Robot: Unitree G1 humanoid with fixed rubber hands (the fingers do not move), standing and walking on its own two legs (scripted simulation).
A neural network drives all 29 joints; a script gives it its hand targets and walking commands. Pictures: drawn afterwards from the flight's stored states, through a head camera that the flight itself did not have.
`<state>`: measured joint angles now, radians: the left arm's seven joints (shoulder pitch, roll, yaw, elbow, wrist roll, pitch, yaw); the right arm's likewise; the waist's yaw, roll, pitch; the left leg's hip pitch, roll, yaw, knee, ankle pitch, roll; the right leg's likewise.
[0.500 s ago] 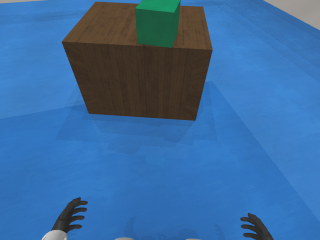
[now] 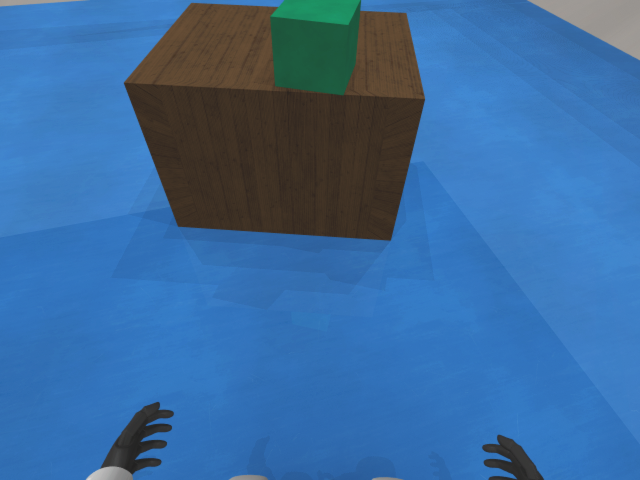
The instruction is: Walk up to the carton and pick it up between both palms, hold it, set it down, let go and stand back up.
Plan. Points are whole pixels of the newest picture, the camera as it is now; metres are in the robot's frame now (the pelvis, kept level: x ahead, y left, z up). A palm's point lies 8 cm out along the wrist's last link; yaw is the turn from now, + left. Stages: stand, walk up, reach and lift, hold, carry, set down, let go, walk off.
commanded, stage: stand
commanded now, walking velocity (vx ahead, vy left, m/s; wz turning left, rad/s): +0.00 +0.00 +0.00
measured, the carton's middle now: (317, 42) +1.25 +0.04 -0.01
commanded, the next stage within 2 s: walk up in 0.10 s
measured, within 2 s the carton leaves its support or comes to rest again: neither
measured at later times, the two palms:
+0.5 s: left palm (108, 464) +0.14 +0.26 -0.07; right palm out of the picture +0.11 -0.31 -0.09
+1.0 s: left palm (105, 400) +0.21 +0.29 -0.05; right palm (547, 402) +0.24 -0.32 -0.08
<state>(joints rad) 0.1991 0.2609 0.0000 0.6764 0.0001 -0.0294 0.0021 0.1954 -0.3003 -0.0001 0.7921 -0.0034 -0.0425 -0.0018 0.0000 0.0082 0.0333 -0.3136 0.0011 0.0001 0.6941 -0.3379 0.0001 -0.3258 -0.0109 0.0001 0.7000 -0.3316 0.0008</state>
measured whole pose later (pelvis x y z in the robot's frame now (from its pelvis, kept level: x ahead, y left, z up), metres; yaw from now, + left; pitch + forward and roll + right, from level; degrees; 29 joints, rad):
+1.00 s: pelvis +0.15 -0.01 +0.02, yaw -1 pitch -4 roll +0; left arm 0.41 0.37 0.00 0.69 0.00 -0.10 -0.02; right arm 0.26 -0.43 -0.02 0.81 0.00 -0.05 0.07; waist 0.00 0.06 0.04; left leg -0.41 0.01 0.00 0.70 -0.27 0.05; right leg -0.02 -0.01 -0.01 0.43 -0.35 -0.02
